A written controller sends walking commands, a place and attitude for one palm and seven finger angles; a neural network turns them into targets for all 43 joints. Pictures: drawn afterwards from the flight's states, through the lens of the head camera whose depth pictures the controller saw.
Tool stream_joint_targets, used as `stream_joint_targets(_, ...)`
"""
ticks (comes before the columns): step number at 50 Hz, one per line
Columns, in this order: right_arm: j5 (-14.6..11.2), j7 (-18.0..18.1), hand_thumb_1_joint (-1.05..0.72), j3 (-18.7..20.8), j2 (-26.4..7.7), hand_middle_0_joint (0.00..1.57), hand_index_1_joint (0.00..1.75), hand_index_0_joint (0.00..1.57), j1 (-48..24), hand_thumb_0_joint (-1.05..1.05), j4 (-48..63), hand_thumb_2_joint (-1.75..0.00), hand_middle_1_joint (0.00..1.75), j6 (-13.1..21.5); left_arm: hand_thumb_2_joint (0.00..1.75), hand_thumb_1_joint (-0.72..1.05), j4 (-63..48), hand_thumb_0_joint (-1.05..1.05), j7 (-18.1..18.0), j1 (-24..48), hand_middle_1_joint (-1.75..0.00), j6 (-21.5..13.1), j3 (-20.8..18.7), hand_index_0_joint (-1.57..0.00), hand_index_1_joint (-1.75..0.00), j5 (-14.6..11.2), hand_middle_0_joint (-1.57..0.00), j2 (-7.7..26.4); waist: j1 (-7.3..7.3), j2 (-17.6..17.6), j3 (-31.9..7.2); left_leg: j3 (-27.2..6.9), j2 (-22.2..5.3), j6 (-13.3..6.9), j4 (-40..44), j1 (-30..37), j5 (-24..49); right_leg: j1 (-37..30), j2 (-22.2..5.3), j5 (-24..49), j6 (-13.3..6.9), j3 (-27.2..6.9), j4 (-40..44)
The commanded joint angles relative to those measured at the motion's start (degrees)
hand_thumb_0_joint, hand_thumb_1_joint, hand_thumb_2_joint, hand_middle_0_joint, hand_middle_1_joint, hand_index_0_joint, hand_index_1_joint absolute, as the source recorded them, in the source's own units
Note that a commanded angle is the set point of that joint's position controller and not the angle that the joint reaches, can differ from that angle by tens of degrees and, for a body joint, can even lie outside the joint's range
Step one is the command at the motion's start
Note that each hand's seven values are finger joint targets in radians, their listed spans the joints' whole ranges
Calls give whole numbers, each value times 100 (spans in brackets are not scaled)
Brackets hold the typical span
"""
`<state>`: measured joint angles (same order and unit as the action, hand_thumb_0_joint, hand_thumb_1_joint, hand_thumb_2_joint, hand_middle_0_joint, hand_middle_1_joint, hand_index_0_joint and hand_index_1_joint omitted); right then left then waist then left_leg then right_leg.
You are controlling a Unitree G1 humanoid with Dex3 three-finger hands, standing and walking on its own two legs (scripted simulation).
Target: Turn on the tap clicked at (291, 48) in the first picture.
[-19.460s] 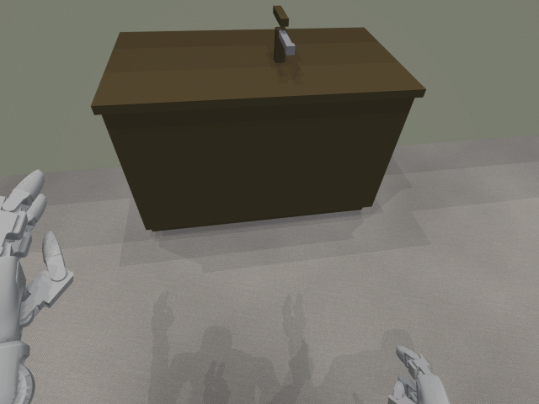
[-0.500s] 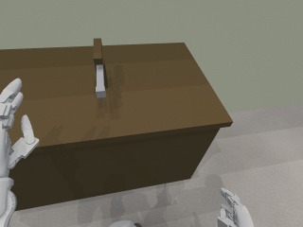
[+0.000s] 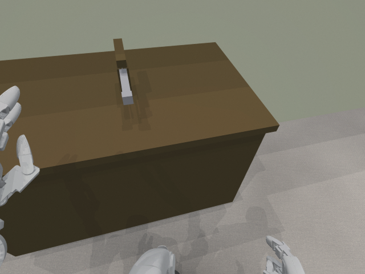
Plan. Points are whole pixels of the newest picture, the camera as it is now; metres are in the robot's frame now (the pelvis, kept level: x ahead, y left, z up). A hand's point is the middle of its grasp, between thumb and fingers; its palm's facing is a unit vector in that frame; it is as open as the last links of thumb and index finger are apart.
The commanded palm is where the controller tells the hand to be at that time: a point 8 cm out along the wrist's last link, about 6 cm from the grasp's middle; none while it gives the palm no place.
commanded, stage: come to a stop and stand still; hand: left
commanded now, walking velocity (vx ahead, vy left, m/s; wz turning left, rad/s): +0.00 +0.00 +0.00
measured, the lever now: (127, 97) +0.53 +0.20 +0.08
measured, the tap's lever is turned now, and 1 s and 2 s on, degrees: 0 0 0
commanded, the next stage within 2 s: look again from close up in 0.44 s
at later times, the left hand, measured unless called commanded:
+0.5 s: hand out of the picture +0.20 +0.29 +0.20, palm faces +0.35 -0.81 -0.46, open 7.4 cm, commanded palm +0.15 +0.31 +0.20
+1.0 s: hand (43, 153) +0.25 +0.25 +0.19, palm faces +0.32 -0.85 -0.42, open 7.4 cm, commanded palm +0.20 +0.29 +0.20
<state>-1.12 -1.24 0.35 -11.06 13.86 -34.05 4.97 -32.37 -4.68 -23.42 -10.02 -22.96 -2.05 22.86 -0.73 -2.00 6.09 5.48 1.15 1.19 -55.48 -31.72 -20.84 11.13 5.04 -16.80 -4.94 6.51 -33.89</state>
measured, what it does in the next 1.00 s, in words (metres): steps on the spot: left foot, then right foot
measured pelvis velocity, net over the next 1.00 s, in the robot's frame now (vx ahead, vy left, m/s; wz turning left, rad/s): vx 0.01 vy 0.03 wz -0.08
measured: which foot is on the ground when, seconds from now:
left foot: up 0.00-0.18, down 0.20-1.00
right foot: down 0.00-0.20, up 0.22-0.50, down 0.52-1.00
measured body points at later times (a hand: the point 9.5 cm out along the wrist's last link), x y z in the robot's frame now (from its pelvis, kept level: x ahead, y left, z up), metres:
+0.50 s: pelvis -0.03 +0.04 +0.02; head -0.01 +0.05 +0.47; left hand +0.17 +0.33 +0.22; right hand +0.08 -0.18 -0.08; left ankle +0.00 +0.17 -0.72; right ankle -0.03 -0.05 -0.71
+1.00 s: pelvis +0.01 +0.03 +0.02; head +0.05 +0.02 +0.47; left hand +0.23 +0.30 +0.21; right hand +0.18 -0.21 -0.07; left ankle +0.04 +0.15 -0.72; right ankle -0.03 -0.05 -0.72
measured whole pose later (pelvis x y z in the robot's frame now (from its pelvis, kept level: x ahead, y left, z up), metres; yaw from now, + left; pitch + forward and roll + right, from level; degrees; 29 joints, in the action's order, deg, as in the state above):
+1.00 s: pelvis +0.01 +0.03 +0.02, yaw -5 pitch +0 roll +0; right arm -1.0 1.3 -0.7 -10.9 9.7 -33.3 5.1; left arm -28.7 -7.5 -26.8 -10.8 -21.1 -3.1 21.4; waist -0.9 0.0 4.1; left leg 1.4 -1.4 0.4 -28.9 -14.9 -13.5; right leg 8.8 2.3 -18.1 -3.0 3.2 -27.2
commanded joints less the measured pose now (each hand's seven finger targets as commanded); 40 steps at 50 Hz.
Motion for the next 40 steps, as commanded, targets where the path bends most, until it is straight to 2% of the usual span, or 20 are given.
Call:
stream_joint_targets(1,-14,132,-90,269,-739,20,30,20,-619,0,792,-90,30,428,90,90,-341,0,-136,786,-30,-343,-343,-20,-30,-74,-20,703,153,674,59,-1456,-373,37,-2524,-247,274,1547,-2401,-826,-1110,-3095,2207)
stream_joint_targets(3,85,257,-90,151,-590,20,30,20,-649,0,707,-90,30,427,90,90,-536,0,-245,983,-30,-515,-332,-20,-30,21,-20,843,140,-102,-325,-1055,-415,-61,-798,245,227,943,-2116,-144,-868,-2522,1881)
stream_joint_targets(6,191,337,-90,126,-511,20,30,20,-629,0,695,-90,30,660,90,90,-898,0,-404,1026,-30,-583,-315,-20,-30,125,-20,882,-101,662,-862,-376,-116,-294,2100,1804,107,724,-1673,-842,-476,-1812,1702)
stream_joint_targets(8,182,389,-90,167,-537,20,30,20,-452,0,690,-90,30,765,90,90,-1045,0,-333,835,-30,-575,-250,-20,-30,65,-20,768,-6,-202,-1071,-159,-85,-302,3740,2870,510,634,-959,-1017,-23,-1141,455)
stream_joint_targets(10,164,373,-90,331,-748,20,30,20,-413,0,796,-90,30,743,90,90,-1366,0,-307,1004,-30,-600,-477,-20,-30,35,-20,1060,-16,-1461,-1098,-2052,-1523,-880,3878,3449,1951,1777,-147,-1319,429,-346,-1643)
stream_joint_targets(11,185,301,-90,297,-509,20,30,20,-448,0,669,-90,30,743,90,90,-1293,0,-257,1009,-30,-590,-578,-20,-30,-23,-20,1164,233,-1903,-725,-3275,-1910,-1141,4345,2784,1192,2101,-115,-1642,460,-656,-2427)
stream_joint_targets(12,196,238,-90,331,-495,20,30,20,-466,0,636,-90,30,798,90,90,-1414,0,-196,917,-30,-641,-816,-20,-30,-58,-20,1328,256,-1625,-516,-3655,-2086,-1239,4509,2458,592,2329,-134,-1322,456,-1047,-3048)
stream_joint_targets(13,120,164,-90,410,-609,20,30,20,-408,0,651,-90,30,759,90,90,-1031,0,-177,257,-30,-595,-724,-20,-30,-2,-20,1057,187,-703,-400,-3138,-2064,-1325,4270,2294,238,2416,-360,-692,392,-1256,-3152)
stream_joint_targets(14,77,116,-90,452,-709,20,30,20,-379,0,685,-90,30,690,90,90,-895,0,-165,-152,-30,-544,-630,-20,-30,-23,-20,792,139,-418,-409,-2537,-1914,-1265,4129,2179,-71,2368,-446,-432,386,-1078,-2993)
stream_joint_targets(19,105,162,-90,344,-676,20,30,20,-387,0,823,-90,30,527,90,90,-845,0,-188,-23,-30,-484,-548,-20,-30,-4,-20,740,85,-1185,-510,-1688,-1559,-789,4620,1208,-1484,840,-362,-332,327,-220,-908)
stream_joint_targets(23,114,292,-90,260,-636,20,30,20,-414,0,805,-90,30,496,90,90,-550,0,-280,451,-30,-346,-396,-20,-30,32,-20,796,54,-797,-756,-1408,-1188,-541,3862,1015,-1433,-654,-176,-566,281,-29,935)
stream_joint_targets(25,110,302,-90,258,-569,20,30,20,-337,0,693,-90,30,462,90,90,-384,0,-308,486,-30,-327,-368,-20,-30,67,-20,849,54,250,-882,-887,-634,-433,2124,556,-852,-1123,-830,-406,-36,-992,1536)
stream_joint_targets(26,81,288,-90,219,-495,20,30,20,-375,0,739,-90,30,428,90,90,-534,0,-325,603,-30,-339,-421,-20,-30,63,-20,990,59,1109,-923,-488,-208,-296,715,121,-482,-1095,-1682,-296,-458,-2273,1870)
stream_joint_targets(27,18,252,-90,221,-539,20,30,20,-531,0,777,-90,30,498,90,90,-726,0,-345,914,-30,-341,-302,-20,-30,20,-20,910,-4,1541,-868,-601,-11,-202,-164,-370,-612,-963,-2368,-581,-830,-3101,2050)
stream_joint_targets(28,26,236,-90,310,-657,20,30,20,-424,0,702,-90,30,537,90,90,-582,0,-331,591,-30,-347,-264,-20,-30,-41,-20,770,33,1361,-676,-874,-212,-159,-335,-217,-332,-484,-2353,-567,-948,-3184,2052)
stream_joint_targets(30,48,222,-90,162,-545,20,30,20,-539,0,634,-90,30,476,90,90,-1005,0,-379,472,-30,-465,-413,-20,-30,-50,-20,870,42,586,-553,-850,-466,-145,580,188,-100,-297,-2245,748,-989,-2327,1651)
stream_joint_targets(33,118,306,-90,82,-398,20,30,20,-656,0,635,-90,30,432,90,90,-1195,0,-462,382,-30,-552,-638,-20,-30,-78,-20,1015,43,265,-921,-282,-157,-171,2762,1882,1022,-49,-1490,1054,-257,-1073,887)
stream_joint_targets(35,87,331,-90,231,-611,20,30,20,-735,0,760,-90,30,457,90,90,-1321,0,-447,254,-30,-628,-699,-20,-30,-130,-20,999,-42,-545,-1067,-1128,-764,-385,3211,2830,2008,529,-927,504,206,-862,324)
stream_joint_targets(38,95,328,-90,139,-535,20,30,20,-721,0,795,-90,30,489,90,90,-1076,0,-368,138,-30,-624,-715,-20,-30,-117,-20,1021,12,-1357,-872,-2421,-1493,-750,3809,2345,1717,493,-512,-475,445,-644,39)
stream_joint_targets(40,68,313,-90,143,-576,20,30,20,-586,0,793,-90,30,504,90,90,-821,0,-343,-24,-30,-610,-609,-20,-30,-14,-20,875,-24,-775,-822,-1782,-1269,-634,3399,2072,1890,-36,-607,153,406,-658,1033)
